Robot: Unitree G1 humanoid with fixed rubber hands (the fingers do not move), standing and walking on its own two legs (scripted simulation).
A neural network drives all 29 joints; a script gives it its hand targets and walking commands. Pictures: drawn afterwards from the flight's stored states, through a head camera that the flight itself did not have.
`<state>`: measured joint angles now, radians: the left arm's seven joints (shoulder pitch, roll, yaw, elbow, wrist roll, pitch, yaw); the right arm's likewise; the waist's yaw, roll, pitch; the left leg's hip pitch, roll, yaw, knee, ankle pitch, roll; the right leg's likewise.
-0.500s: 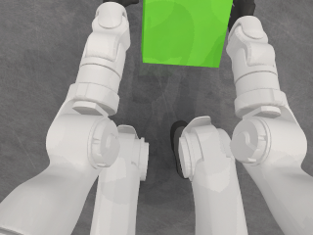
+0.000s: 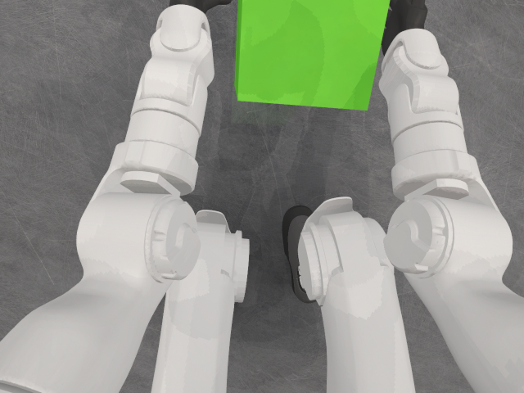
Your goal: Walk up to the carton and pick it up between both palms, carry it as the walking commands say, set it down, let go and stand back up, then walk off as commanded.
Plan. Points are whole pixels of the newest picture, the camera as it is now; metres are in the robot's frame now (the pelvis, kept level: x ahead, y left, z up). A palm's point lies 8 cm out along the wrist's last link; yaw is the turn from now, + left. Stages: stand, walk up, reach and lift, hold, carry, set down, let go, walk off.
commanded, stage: set down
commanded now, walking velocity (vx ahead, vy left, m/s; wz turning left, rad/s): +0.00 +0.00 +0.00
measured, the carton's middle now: (290, 39) +0.54 -0.07 -0.23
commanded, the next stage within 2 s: none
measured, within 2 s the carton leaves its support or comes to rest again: rests again in 0.62 s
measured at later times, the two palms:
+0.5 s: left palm (169, 48) +0.52 +0.09 -0.19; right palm (396, 64) +0.49 -0.20 -0.17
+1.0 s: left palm (144, 12) +0.54 +0.10 -0.13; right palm (437, 52) +0.49 -0.22 -0.13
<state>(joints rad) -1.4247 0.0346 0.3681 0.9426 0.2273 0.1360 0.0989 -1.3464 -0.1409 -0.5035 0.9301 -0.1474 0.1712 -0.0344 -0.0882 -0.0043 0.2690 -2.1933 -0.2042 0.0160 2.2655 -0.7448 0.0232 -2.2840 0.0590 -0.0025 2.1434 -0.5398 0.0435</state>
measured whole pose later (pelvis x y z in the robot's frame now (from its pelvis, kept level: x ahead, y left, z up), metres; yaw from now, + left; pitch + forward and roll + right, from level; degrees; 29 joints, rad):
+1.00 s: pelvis -0.02 -0.01 +0.03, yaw +1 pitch +30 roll -1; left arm -1.40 0.32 0.05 0.82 -0.15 0.21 0.17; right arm -1.30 -0.28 -0.24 0.75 0.16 0.18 -0.16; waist -0.09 0.01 0.52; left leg -1.99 -0.15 0.03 2.18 -0.70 0.02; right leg -2.08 0.06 0.00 2.07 -0.50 0.02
